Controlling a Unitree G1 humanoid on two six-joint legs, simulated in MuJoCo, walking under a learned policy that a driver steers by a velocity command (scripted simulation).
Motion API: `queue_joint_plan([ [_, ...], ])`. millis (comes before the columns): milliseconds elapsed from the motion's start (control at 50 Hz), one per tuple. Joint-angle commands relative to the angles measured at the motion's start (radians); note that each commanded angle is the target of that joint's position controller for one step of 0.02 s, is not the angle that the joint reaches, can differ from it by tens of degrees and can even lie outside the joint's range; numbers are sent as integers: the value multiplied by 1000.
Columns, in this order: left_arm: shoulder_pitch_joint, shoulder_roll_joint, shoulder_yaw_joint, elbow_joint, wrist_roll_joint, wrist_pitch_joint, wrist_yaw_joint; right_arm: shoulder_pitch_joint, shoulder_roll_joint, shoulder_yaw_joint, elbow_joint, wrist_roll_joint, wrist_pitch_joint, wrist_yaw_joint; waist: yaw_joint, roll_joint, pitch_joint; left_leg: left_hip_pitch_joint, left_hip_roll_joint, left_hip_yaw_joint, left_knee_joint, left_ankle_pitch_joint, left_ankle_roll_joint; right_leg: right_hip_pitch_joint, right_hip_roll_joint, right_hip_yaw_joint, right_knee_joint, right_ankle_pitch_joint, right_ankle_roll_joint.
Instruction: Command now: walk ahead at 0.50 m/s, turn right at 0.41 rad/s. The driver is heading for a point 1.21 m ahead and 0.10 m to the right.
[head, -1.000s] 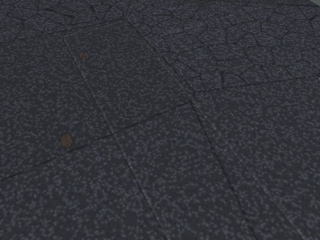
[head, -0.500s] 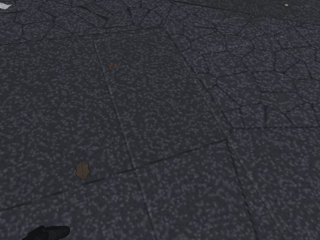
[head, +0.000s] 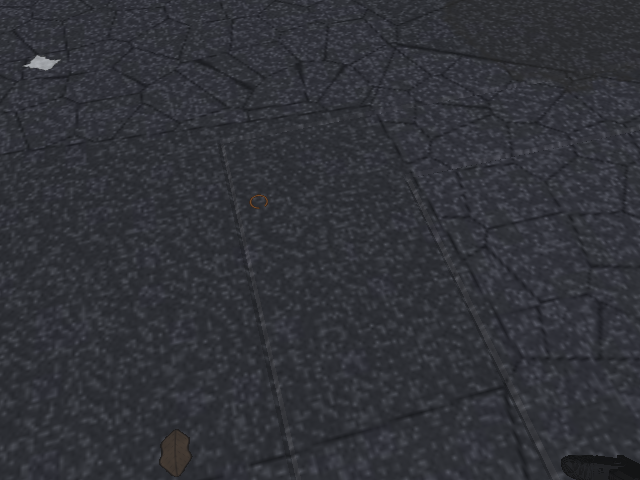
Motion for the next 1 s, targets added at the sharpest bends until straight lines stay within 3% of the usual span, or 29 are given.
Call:
queue_joint_plan([
  [20,-5,183,49,-62,-11,-4,13,-99,-61,-14,-82,13,-22,8,-10,-119,-16,132,-58,30,-114,98,-13,-68,-220,201,-78,151,-157],
  [80,5,186,53,-62,-11,8,18,-105,-96,-29,-91,19,-34,14,-30,-136,-21,204,-65,11,-190,34,13,-23,-242,283,-8,90,-130],
  [120,-15,161,48,-74,-6,14,19,5,-122,-48,-63,16,-41,9,-96,-141,-63,383,-57,27,-252,2,54,-52,-199,284,99,111,-91],
  [140,-33,116,33,-92,3,10,16,127,-163,-64,-48,2,-44,0,-158,-101,-156,587,42,-50,-236,-21,105,-135,-146,233,284,91,-57],
  [160,36,43,11,-119,2,-1,16,262,-248,-85,-32,-15,-36,-10,-175,115,-309,938,265,-343,-240,-90,219,-411,-24,91,614,-160,8],
  [180,81,75,8,-138,-14,-9,17,315,-238,-86,0,-2,-22,0,-161,306,-344,991,385,-656,-331,-302,307,-615,-36,54,832,-404,28],
  [200,34,155,30,-123,-21,-4,18,268,-159,-66,-12,4,-20,-1,-170,169,-214,885,344,-581,-360,-396,279,-677,-91,79,931,-324,36],
  [220,-38,167,36,-133,-12,3,17,222,-123,-53,-15,4,-15,-3,-166,96,-120,769,301,-434,-372,-328,246,-676,-121,51,946,-240,41],
  [240,-67,154,37,-141,-4,8,14,172,-97,-43,-12,0,-13,-1,-142,60,-63,664,256,-330,-402,-230,232,-647,-147,38,916,-177,47],
  [260,-82,141,40,-147,-1,15,10,139,-76,-36,-5,-4,-12,0,-118,75,-25,590,224,-251,-431,-156,223,-618,-172,37,883,-138,50],
  [300,-82,103,34,-157,-7,29,1,116,-78,-40,9,-5,-19,1,-94,98,-2,503,198,-141,-481,-61,221,-564,-192,17,850,-93,58],
  [340,-113,83,28,-174,0,35,-1,128,-103,-48,32,-3,-27,2,-90,64,5,485,200,-74,-508,26,239,-570,-196,16,788,-42,70],
  [420,-205,54,8,-192,7,23,-16,152,-141,-57,77,6,-24,3,-106,30,12,494,177,49,-522,121,239,-524,-183,-7,533,128,66],
  [500,-338,59,-1,-230,4,9,-37,212,-188,-66,121,31,-9,2,-145,28,40,522,189,92,-515,93,221,-447,-161,-69,340,185,44],
  [560,-375,88,6,-253,6,5,-42,248,-213,-71,158,45,8,3,-134,45,49,600,226,73,-456,181,204,-405,-139,-91,258,85,5],
  [580,-332,106,16,-245,9,2,-40,244,-221,-70,167,48,15,2,-97,54,25,605,220,77,-393,307,192,-318,-113,-113,220,65,-11],
  [600,-217,137,35,-210,14,-1,-35,238,-215,-63,175,52,21,2,-29,45,-41,577,183,110,-256,447,169,-138,-80,-141,166,98,-35],
  [620,-61,196,64,-166,19,1,-23,250,-179,-47,176,42,18,0,40,25,-147,455,129,144,-51,409,132,127,-108,-107,190,135,-63],
  [640,79,312,88,-155,43,6,-6,308,-78,-10,137,12,5,7,54,-185,-323,92,12,181,359,-16,59,525,-406,278,197,112,-188],
  [660,96,284,76,-150,33,7,-6,327,-70,-4,149,23,-11,8,50,-284,-440,-59,-79,29,573,-520,44,564,-524,600,36,13,-265],
  [680,50,218,54,-147,30,3,-10,259,-167,-35,140,55,-16,10,57,-186,-298,-145,-27,-30,649,-480,54,448,-487,481,11,-49,-218],
  [700,-14,178,41,-145,22,-1,-11,201,-164,-35,120,60,-14,10,25,-171,-182,-166,21,2,624,-397,63,318,-444,336,-9,-48,-181],
  [720,-82,139,29,-140,22,-7,-15,176,-150,-36,120,45,-5,4,-11,-137,-107,-136,54,13,568,-319,60,191,-399,239,-51,-24,-159],
  [740,-132,106,22,-140,25,-17,-18,190,-142,-42,129,36,10,-1,-48,-161,-65,-80,80,4,522,-257,57,98,-364,159,-94,16,-139],
  [760,-161,98,22,-135,30,-28,-20,222,-120,-40,141,37,27,-2,-75,-174,-50,-20,88,0,510,-213,51,32,-351,108,-132,45,-133],
  [820,-175,103,32,-102,40,-53,-13,214,-78,-37,139,37,54,-7,-100,-117,-9,-32,83,-18,465,-120,34,-14,-350,-14,-190,182,-139],
  [860,-155,112,37,-77,44,-55,-3,170,-70,-37,123,32,57,-6,-94,-98,12,-82,76,-34,376,-33,29,17,-346,-82,-197,240,-134],
  [920,-145,135,44,-55,38,-51,9,93,-53,-29,100,26,51,12,-74,-90,37,-63,64,7,191,108,36,38,-328,-179,-210,255,-111],
  [1000,-86,169,58,-15,22,-34,18,-39,-41,-16,43,25,52,38,-24,-65,90,-82,57,69,39,122,64,132,-364,-240,-206,261,-101],
])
